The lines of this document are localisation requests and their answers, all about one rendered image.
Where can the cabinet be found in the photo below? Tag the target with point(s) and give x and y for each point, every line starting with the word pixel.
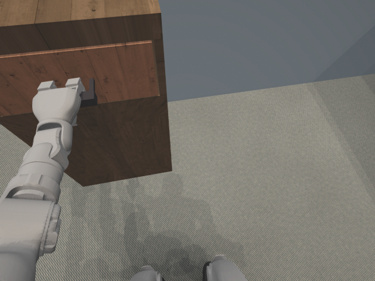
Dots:
pixel 114 140

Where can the robot left hand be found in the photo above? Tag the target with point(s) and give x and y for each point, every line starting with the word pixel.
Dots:
pixel 58 103

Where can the handle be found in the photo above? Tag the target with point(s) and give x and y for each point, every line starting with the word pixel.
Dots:
pixel 89 98

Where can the robot left shin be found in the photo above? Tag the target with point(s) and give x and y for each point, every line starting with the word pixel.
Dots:
pixel 146 268

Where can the right robot thigh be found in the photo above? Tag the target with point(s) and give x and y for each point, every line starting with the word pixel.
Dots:
pixel 224 270

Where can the left robot upper arm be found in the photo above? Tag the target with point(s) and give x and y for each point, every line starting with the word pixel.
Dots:
pixel 28 229

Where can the left robot forearm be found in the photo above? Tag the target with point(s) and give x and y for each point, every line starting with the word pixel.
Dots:
pixel 41 171

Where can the drawer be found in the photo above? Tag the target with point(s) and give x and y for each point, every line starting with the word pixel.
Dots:
pixel 121 71

